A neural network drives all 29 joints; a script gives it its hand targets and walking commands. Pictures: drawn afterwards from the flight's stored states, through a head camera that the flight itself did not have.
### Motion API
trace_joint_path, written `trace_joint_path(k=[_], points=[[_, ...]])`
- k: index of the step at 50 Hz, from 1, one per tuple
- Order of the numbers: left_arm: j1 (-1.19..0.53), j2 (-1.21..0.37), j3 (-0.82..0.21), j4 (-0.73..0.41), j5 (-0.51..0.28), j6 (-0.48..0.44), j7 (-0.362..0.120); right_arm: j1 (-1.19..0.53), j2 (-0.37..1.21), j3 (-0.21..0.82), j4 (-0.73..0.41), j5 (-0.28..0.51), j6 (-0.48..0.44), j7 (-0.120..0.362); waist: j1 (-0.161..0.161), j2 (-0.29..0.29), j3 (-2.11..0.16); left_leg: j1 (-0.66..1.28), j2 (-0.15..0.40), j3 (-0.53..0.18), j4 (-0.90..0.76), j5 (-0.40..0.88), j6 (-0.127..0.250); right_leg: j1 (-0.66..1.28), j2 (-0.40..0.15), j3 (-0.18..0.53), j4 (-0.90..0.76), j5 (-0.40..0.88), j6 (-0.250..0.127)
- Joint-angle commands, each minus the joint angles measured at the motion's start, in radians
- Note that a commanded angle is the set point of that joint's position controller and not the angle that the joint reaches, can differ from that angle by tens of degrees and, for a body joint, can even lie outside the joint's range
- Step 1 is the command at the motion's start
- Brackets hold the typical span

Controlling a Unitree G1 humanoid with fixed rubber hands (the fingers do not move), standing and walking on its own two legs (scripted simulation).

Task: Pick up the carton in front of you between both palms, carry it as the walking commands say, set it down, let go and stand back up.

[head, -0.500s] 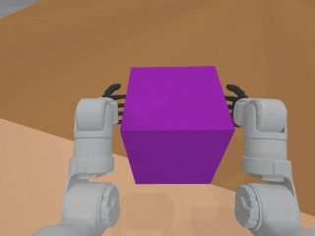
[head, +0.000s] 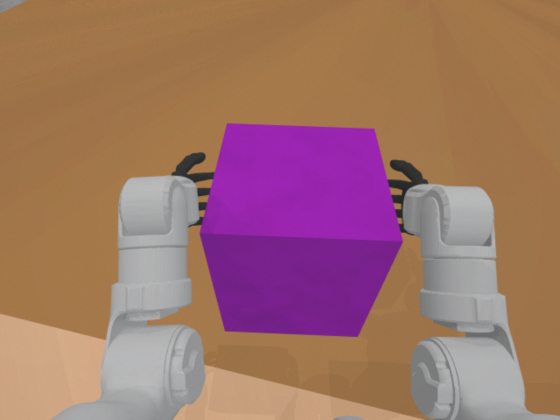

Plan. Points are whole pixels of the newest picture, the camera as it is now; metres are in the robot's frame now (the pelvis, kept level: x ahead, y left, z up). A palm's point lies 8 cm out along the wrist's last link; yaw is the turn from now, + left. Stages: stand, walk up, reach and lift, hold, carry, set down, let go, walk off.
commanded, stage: carry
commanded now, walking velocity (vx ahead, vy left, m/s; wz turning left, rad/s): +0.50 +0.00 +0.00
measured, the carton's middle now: (295, 235) +0.38 -0.02 +0.07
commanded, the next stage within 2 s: none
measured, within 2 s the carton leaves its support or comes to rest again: neither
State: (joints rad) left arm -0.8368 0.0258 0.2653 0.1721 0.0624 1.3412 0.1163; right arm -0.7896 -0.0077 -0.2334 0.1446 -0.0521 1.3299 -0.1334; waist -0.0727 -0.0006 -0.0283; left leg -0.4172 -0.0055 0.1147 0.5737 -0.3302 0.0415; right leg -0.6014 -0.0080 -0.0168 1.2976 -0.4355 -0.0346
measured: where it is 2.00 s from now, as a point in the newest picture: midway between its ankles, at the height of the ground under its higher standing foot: (273, 195)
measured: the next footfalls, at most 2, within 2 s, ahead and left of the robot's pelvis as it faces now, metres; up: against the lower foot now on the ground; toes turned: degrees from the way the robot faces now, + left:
right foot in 0.26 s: +0.36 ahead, -0.12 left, +0.03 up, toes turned -4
left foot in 0.68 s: +0.57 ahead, +0.09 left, +0.03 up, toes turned +5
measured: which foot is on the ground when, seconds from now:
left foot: down 0.00-0.30, up 0.32-0.66, down 0.68-1.00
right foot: up 0.00-0.24, down 0.26-0.70, up 0.72-1.00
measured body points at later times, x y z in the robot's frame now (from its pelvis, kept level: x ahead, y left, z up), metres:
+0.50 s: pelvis +0.29 -0.04 +0.04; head +0.33 -0.04 +0.48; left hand +0.66 +0.15 +0.18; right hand +0.70 -0.15 +0.18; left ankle +0.31 +0.09 -0.62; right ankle +0.31 -0.11 -0.70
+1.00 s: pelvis +0.59 +0.01 +0.05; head +0.62 +0.02 +0.50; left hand +0.97 +0.14 +0.16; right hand +0.95 -0.16 +0.16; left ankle +0.53 +0.09 -0.69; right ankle +0.70 -0.13 -0.64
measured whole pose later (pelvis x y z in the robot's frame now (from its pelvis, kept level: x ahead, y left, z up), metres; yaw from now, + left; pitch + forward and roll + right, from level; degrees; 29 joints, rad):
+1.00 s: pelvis +0.59 +0.01 +0.05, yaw +0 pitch +6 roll -1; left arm -0.73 -0.01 0.25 0.16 0.09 1.28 0.12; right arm -0.70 0.01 -0.23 0.17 -0.06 1.24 -0.13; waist -0.06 -0.01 -0.05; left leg -0.21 0.00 0.10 0.39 -0.28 0.05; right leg -0.67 -0.05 -0.06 0.79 -0.22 0.00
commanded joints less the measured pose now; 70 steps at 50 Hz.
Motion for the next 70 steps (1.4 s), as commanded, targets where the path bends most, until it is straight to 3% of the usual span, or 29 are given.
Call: trace_joint_path(k=[1,5,10,13,14,15,16,18,19,21,24,31,34,35,36,37,39,40,42,46,53,55,56,57,58,59,61,62,70], points=[[-0.722,-1.075,-0.541,-0.143,-0.374,-0.038,-0.165,-0.955,1.14,0.601,-0.252,0.54,-0.035,0.244,0.019,0.1,-0.509,0.556,0.271,-0.408,-0.172,0.249,0.168,-0.23,-0.028,0.01,-0.02,0.024,0.005],[-0.707,-1.02,-0.557,-0.177,-0.339,-0.029,-0.138,-0.912,1.084,0.6,-0.259,0.534,-0.02,0.242,0.007,0.109,-0.471,0.562,0.266,-0.329,-0.216,0.261,0.193,-0.278,-0.054,-0.027,-0.198,0.08,0.02],[-0.647,-0.998,-0.571,-0.087,-0.334,-0.013,-0.159,-0.804,1.036,0.567,-0.128,0.469,-0.006,0.247,0.012,0.144,-0.398,0.503,0.214,-0.15,-0.194,0.519,0.129,-0.062,0.013,-0.15,-0.557,0.173,-0.002],[-0.642,-1.032,-0.561,-0.006,-0.358,-0.016,-0.183,-0.755,1.044,0.542,-0.038,0.435,-0.009,0.249,0.1,0.143,-0.483,0.382,0.175,-0.001,0.096,0.866,0.039,0.384,0.101,-0.246,-0.749,0.23,-0.049],[-0.618,-1.049,-0.553,0.012,-0.37,-0.023,-0.192,-0.773,1.044,0.537,-0.036,0.429,-0.013,0.25,0.16,0.086,-0.581,0.208,0.158,-0.001,0.29,0.63,0.0,0.661,-0.012,-0.075,-0.759,0.158,-0.082],[-0.659,-1.03,-0.55,-0.002,-0.367,-0.041,-0.195,-0.802,1.073,0.531,-0.05,0.429,-0.012,0.255,0.166,-0.232,-0.676,-0.124,0.019,-0.016,0.583,0.27,-0.053,0.901,-0.283,0.484,-0.833,0.049,-0.239],[-0.669,-1.07,-0.563,-0.024,-0.39,-0.046,-0.2,-0.848,1.065,0.536,-0.071,0.425,-0.016,0.254,0.183,-0.286,-0.588,-0.316,-0.069,-0.106,0.759,-0.166,-0.04,0.908,-0.322,0.687,-0.944,0.222,-0.292],[-0.792,-1.121,-0.605,-0.15,-0.462,-0.053,-0.211,-0.855,1.068,0.524,-0.104,0.416,-0.028,0.235,0.166,-0.052,-0.518,-0.4,0.01,-0.168,0.859,-0.142,0.007,0.814,-0.296,0.489,-0.844,0.432,-0.269],[-0.843,-1.148,-0.624,-0.196,-0.498,-0.052,-0.213,-0.844,1.075,0.519,-0.117,0.411,-0.026,0.223,0.152,-0.017,-0.499,-0.389,0.035,-0.169,0.789,-0.112,0.011,0.747,-0.273,0.417,-0.846,0.433,-0.234],[-0.897,-1.167,-0.637,-0.27,-0.539,-0.047,-0.214,-0.831,1.061,0.509,-0.15,0.395,-0.024,0.197,0.129,-0.074,-0.513,-0.338,0.047,-0.152,0.674,-0.074,0.002,0.693,-0.238,0.334,-0.871,0.353,-0.194],[-0.879,-1.137,-0.632,-0.307,-0.549,-0.031,-0.215,-0.805,1.014,0.51,-0.189,0.36,-0.02,0.167,0.139,-0.11,-0.517,-0.344,0.042,-0.108,0.503,-0.095,-0.015,0.686,-0.237,0.266,-0.888,0.361,-0.211],[-0.754,-1.086,-0.612,-0.139,-0.48,-0.014,-0.235,-0.728,0.984,0.524,-0.069,0.323,0.002,0.183,0.137,-0.165,-0.452,-0.079,0.006,0.002,0.015,0.187,-0.015,0.592,-0.193,0.06,-0.87,0.464,-0.135],[-0.73,-1.096,-0.596,-0.044,-0.454,-0.021,-0.239,-0.705,1.01,0.502,0.035,0.341,-0.002,0.216,0.059,-0.055,-0.476,0.307,-0.006,0.047,-0.139,0.213,0.014,0.442,-0.126,-0.071,-0.625,0.583,-0.037],[-0.72,-1.085,-0.583,-0.016,-0.444,-0.021,-0.238,-0.679,1.007,0.483,0.073,0.345,-0.007,0.226,0.019,0.062,-0.533,0.498,0.173,-0.23,-0.144,0.118,0.068,0.263,-0.084,-0.093,-0.418,0.374,0.012],[-0.728,-1.103,-0.569,0.008,-0.444,-0.021,-0.237,-0.681,0.996,0.463,0.097,0.34,-0.016,0.231,0.007,0.316,-0.541,0.681,0.355,-0.623,-0.196,0.248,0.187,-0.048,0.05,-0.086,-0.195,0.006,0.044],[-0.738,-1.117,-0.562,0.023,-0.431,-0.027,-0.233,-0.681,1.022,0.459,0.098,0.354,-0.022,0.237,0.001,0.321,-0.526,0.751,0.374,-0.689,-0.183,0.311,0.234,-0.209,0.048,-0.01,-0.058,-0.122,0.022],[-0.714,-1.145,-0.541,0.041,-0.415,-0.043,-0.225,-0.728,1.095,0.48,0.058,0.397,-0.039,0.255,-0.009,0.121,-0.484,0.678,0.331,-0.551,-0.153,0.452,0.197,-0.248,-0.01,0.025,-0.04,-0.049,0.005],[-0.699,-1.166,-0.534,0.035,-0.406,-0.053,-0.22,-0.774,1.134,0.499,0.016,0.425,-0.051,0.263,0.0,0.091,-0.467,0.627,0.32,-0.493,-0.17,0.46,0.173,-0.23,-0.035,0.034,-0.097,0.003,0.008],[-0.682,-1.188,-0.531,-0.002,-0.396,-0.072,-0.206,-0.837,1.194,0.529,-0.056,0.473,-0.073,0.272,0.016,0.112,-0.469,0.565,0.297,-0.411,-0.208,0.438,0.142,-0.167,-0.044,0.022,-0.197,0.049,0.024],[-0.631,-1.192,-0.563,-0.065,-0.379,-0.102,-0.176,-0.835,1.222,0.581,-0.134,0.507,-0.1,0.271,0.019,0.126,-0.462,0.547,0.27,-0.296,-0.255,0.438,0.15,-0.138,-0.046,-0.029,-0.39,0.143,0.043],[-0.473,-1.17,-0.645,-0.11,-0.361,-0.116,-0.185,-0.607,1.174,0.629,-0.141,0.443,-0.118,0.264,0.023,0.156,-0.408,0.553,0.199,-0.098,-0.176,0.732,0.068,0.081,0.013,-0.138,-0.803,0.403,0.011],[-0.421,-1.179,-0.659,-0.115,-0.362,-0.115,-0.203,-0.516,1.169,0.637,-0.138,0.418,-0.115,0.264,0.051,0.139,-0.463,0.497,0.167,-0.015,-0.001,0.849,0.014,0.351,0.045,-0.199,-0.942,0.47,-0.011],[-0.369,-1.181,-0.661,-0.113,-0.361,-0.116,-0.213,-0.48,1.165,0.644,-0.14,0.408,-0.113,0.267,0.078,0.101,-0.512,0.362,0.15,0.004,0.119,0.728,-0.021,0.571,-0.008,-0.154,-0.925,0.468,-0.029],[-0.306,-1.175,-0.653,-0.113,-0.355,-0.117,-0.224,-0.453,1.159,0.654,-0.145,0.399,-0.11,0.272,0.101,-0.026,-0.583,0.178,0.12,0.006,0.314,0.381,-0.045,0.777,-0.214,0.11,-0.865,0.542,-0.063],[-0.297,-1.144,-0.648,-0.108,-0.33,-0.124,-0.228,-0.431,1.204,0.658,-0.148,0.397,-0.102,0.279,0.103,-0.287,-0.629,-0.183,-0.017,-0.024,0.53,-0.07,-0.074,1.043,-0.408,0.48,-0.891,0.595,-0.219],[-0.244,-1.17,-0.664,-0.13,-0.34,-0.129,-0.235,-0.401,1.198,0.668,-0.172,0.39,-0.103,0.283,0.11,-0.286,-0.593,-0.329,-0.015,-0.092,0.668,-0.196,-0.058,1.045,-0.42,0.538,-0.917,0.571,-0.251],[-0.251,-1.217,-0.707,-0.273,-0.364,-0.139,-0.249,-0.357,1.224,0.704,-0.242,0.388,-0.118,0.282,0.107,-0.098,-0.515,-0.351,0.053,-0.128,0.614,-0.112,-0.038,0.931,-0.353,0.371,-0.935,0.653,-0.185],[-0.258,-1.233,-0.735,-0.346,-0.38,-0.144,-0.254,-0.321,1.234,0.717,-0.283,0.382,-0.127,0.277,0.098,-0.059,-0.487,-0.324,0.08,-0.128,0.529,-0.062,-0.045,0.867,-0.34,0.307,-0.967,0.649,-0.153],[0.093,-1.148,-0.867,-0.55,-0.401,-0.154,-0.302,0.063,1.136,0.834,-0.511,0.29,-0.163,0.24,0.092,-0.144,-0.399,-0.205,0.065,0.006,0.096,0.151,-0.068,0.747,-0.249,0.045,-1.058,0.636,-0.113]])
